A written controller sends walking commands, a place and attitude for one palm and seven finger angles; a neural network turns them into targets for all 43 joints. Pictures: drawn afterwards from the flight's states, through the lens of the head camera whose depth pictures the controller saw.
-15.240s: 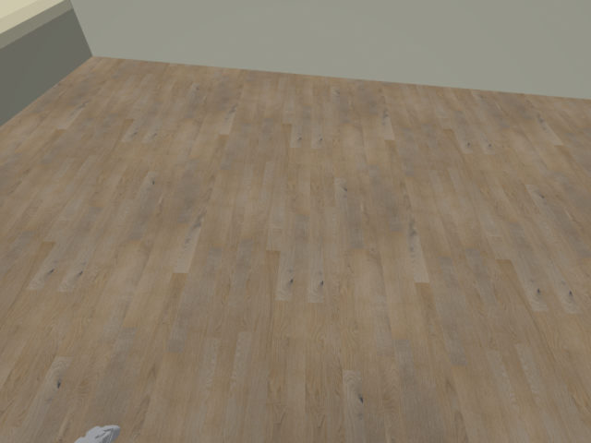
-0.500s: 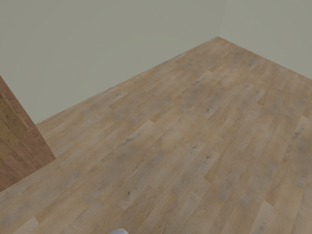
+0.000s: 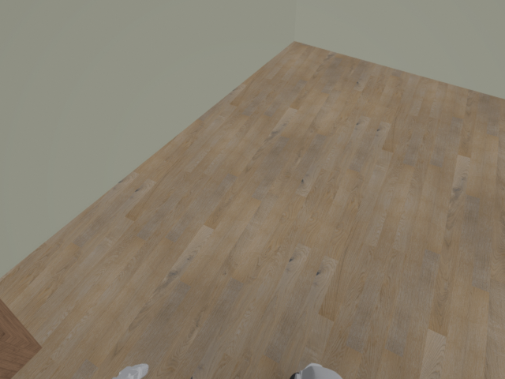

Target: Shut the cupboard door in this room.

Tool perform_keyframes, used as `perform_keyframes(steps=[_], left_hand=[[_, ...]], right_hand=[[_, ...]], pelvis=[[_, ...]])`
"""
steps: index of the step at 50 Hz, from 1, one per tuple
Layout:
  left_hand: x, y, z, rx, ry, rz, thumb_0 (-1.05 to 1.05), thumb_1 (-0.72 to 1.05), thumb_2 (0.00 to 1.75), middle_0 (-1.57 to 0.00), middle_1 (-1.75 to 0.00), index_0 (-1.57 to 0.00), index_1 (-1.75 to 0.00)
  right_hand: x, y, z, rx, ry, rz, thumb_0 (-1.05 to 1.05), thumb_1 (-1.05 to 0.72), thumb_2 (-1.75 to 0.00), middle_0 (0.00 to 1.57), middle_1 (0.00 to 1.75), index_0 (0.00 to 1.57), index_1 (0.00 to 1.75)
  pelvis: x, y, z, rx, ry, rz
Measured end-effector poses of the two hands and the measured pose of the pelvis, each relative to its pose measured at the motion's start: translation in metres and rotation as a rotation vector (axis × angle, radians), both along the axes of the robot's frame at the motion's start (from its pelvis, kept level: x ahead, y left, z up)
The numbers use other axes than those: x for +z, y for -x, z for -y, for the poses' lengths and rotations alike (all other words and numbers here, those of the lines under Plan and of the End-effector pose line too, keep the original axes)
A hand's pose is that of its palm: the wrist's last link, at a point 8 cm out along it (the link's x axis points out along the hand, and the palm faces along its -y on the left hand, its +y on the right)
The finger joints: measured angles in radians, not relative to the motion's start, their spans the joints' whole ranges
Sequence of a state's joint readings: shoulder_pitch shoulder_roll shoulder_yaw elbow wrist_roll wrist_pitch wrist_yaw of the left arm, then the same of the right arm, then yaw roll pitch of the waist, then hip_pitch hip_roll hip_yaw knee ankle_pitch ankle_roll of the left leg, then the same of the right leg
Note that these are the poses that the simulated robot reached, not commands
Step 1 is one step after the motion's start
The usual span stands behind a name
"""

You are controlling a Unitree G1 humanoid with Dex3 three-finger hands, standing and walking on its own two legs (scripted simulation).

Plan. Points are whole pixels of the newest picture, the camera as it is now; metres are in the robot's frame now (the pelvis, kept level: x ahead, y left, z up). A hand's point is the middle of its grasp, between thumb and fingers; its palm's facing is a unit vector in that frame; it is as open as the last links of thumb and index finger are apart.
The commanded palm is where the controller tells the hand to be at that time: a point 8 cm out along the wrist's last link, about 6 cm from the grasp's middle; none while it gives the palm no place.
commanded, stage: walk to a spot facing it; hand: left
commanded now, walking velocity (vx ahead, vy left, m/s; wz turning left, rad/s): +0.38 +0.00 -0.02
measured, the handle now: out of the picture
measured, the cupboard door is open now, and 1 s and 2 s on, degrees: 40 40 40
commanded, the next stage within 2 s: turn to face it in 0.30 s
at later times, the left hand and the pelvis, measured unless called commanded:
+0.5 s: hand out of the picture +0.12 +0.18 -0.17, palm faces +0.19 -0.97 -0.12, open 7.4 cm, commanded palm none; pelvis +0.19 +0.03 +0.01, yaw +7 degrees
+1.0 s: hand (150, 280) +0.32 +0.23 -0.12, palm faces +0.34 -0.90 -0.28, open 7.4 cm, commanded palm none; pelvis +0.25 -0.01 +0.01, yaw +21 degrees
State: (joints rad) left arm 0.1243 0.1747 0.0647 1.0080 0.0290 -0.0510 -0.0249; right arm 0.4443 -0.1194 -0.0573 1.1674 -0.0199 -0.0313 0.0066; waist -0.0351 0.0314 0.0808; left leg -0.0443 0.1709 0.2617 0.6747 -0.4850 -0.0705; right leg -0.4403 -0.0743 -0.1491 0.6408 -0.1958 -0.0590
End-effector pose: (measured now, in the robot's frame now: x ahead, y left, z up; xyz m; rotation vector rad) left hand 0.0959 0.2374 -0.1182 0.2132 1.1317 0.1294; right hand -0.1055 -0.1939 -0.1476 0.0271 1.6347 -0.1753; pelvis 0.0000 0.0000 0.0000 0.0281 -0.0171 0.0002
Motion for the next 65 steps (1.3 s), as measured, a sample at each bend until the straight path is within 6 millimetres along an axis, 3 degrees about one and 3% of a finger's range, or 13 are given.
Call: perform_keyframes(steps=[3,8,13,18,25,28,31,38,43,47,50,57,65], left_hand=[[0.001,-0.016,0.014,0.018,0.009,0.003,0.00,0.91,0.90,-0.20,-0.30,-0.20,-0.30],[0.011,-0.021,0.017,0.068,-0.004,-0.053,-0.01,0.94,0.90,-0.20,-0.30,-0.20,-0.30],[0.011,-0.019,0.018,0.096,0.021,-0.130,-0.01,0.93,0.90,-0.20,-0.30,-0.20,-0.30],[0.002,-0.014,0.021,0.163,0.075,-0.201,0.00,0.92,0.90,-0.20,-0.30,-0.20,-0.30],[-0.024,-0.012,0.009,0.264,0.146,-0.340,0.00,0.91,0.90,-0.20,-0.30,-0.20,-0.30],[-0.026,-0.028,-0.007,0.277,0.138,-0.356,0.00,0.90,0.90,-0.20,-0.30,-0.20,-0.30],[-0.020,-0.061,-0.026,0.281,0.110,-0.295,0.01,0.91,0.90,-0.20,-0.30,-0.20,-0.30],[0.002,-0.145,-0.060,0.294,0.030,-0.070,0.01,0.91,0.90,-0.20,-0.30,-0.20,-0.30],[0.018,-0.184,-0.060,0.300,-0.015,0.033,0.00,0.91,0.90,-0.20,-0.30,-0.20,-0.30],[0.027,-0.199,-0.045,0.313,-0.047,0.093,0.00,0.91,0.90,-0.20,-0.30,-0.20,-0.30],[0.032,-0.193,-0.030,0.333,-0.070,0.113,0.00,0.91,0.90,-0.20,-0.30,-0.20,-0.30],[0.036,-0.144,0.003,0.446,-0.050,0.028,0.00,0.90,0.90,-0.20,-0.30,-0.20,-0.30],[0.019,-0.066,0.022,0.609,0.004,-0.077,0.00,0.90,0.90,-0.20,-0.30,-0.20,-0.30]], right_hand=[[-0.001,-0.041,0.017,0.016,0.012,0.024,0.01,-0.91,-0.90,0.21,0.30,0.20,0.30],[0.013,-0.148,0.045,0.075,0.066,0.213,0.01,-0.91,-0.90,0.20,0.30,0.20,0.30],[0.030,-0.249,0.054,0.130,0.099,0.380,0.00,-0.91,-0.90,0.20,0.30,0.20,0.30],[0.042,-0.333,0.041,0.218,0.106,0.458,0.00,-0.91,-0.90,0.20,0.30,0.20,0.30],[0.038,-0.429,-0.006,0.343,0.112,0.514,0.00,-0.91,-0.90,0.20,0.30,0.20,0.30],[0.037,-0.442,-0.022,0.353,0.110,0.514,0.00,-0.91,-0.90,0.20,0.30,0.20,0.30],[0.037,-0.439,-0.029,0.340,0.108,0.477,0.00,-0.91,-0.90,0.20,0.30,0.20,0.30],[0.039,-0.434,-0.012,0.353,0.121,0.390,-0.01,-0.93,-0.90,0.21,0.30,0.21,0.30],[0.033,-0.438,0.005,0.366,0.101,0.357,0.00,-0.92,-0.90,0.21,0.30,0.21,0.30],[0.021,-0.450,0.024,0.386,0.078,0.345,0.00,-0.91,-0.90,0.21,0.30,0.21,0.30],[0.013,-0.465,0.038,0.414,0.065,0.343,0.00,-0.91,-0.90,0.21,0.30,0.21,0.30],[0.025,-0.504,0.047,0.530,0.052,0.356,0.00,-0.91,-0.90,0.20,0.30,0.20,0.30],[0.033,-0.543,0.015,0.709,0.052,0.372,0.00,-0.91,-0.90,0.20,0.30,0.20,0.30]], pelvis=[[0.003,-0.020,0.009,0.000,0.008,0.008],[0.019,-0.056,0.016,0.003,0.022,-0.001],[0.027,-0.093,0.014,0.022,0.035,-0.007],[0.027,-0.132,0.003,0.059,0.052,-0.002],[0.010,-0.189,-0.031,0.113,0.064,0.008],[0.009,-0.202,-0.042,0.125,0.056,0.012],[0.015,-0.211,-0.047,0.148,0.056,0.011],[0.021,-0.226,-0.043,0.217,0.039,0.001],[0.021,-0.236,-0.027,0.273,0.032,-0.007],[0.016,-0.243,-0.007,0.326,0.023,-0.012],[0.013,-0.246,0.006,0.368,0.020,-0.003],[0.025,-0.248,0.021,0.470,-0.008,0.002],[0.024,-0.237,0.020,0.586,-0.005,-0.010]])
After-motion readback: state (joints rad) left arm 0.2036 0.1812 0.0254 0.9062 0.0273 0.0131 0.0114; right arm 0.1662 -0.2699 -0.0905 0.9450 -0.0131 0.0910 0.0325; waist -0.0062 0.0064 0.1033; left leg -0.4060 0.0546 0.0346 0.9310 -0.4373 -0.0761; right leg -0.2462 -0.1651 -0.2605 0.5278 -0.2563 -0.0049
